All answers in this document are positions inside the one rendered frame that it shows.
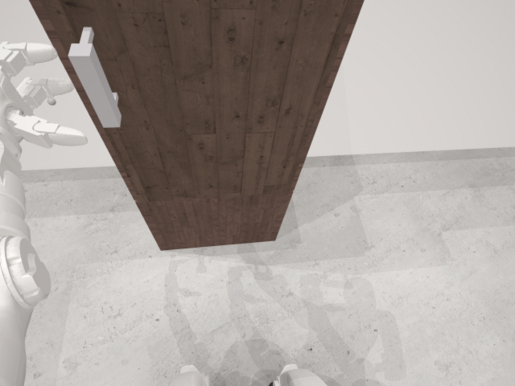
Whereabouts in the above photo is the robot left upper arm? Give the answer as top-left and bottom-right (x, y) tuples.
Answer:
(0, 236), (51, 386)

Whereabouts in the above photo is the handle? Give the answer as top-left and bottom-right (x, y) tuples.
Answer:
(68, 27), (122, 128)

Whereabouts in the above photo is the left robot hand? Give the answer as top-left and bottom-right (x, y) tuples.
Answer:
(0, 42), (88, 149)

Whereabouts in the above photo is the left robot shin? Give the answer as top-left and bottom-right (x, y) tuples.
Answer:
(180, 365), (199, 374)

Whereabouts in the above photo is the cupboard door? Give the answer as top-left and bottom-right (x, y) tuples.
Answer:
(40, 0), (356, 203)

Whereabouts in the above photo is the robot left forearm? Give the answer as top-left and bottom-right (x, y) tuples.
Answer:
(0, 126), (31, 242)

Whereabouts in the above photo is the robot shin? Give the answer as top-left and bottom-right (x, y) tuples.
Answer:
(180, 365), (199, 374)
(279, 364), (298, 377)

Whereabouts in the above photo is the right robot shin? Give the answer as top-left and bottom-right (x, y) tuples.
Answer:
(279, 364), (298, 377)

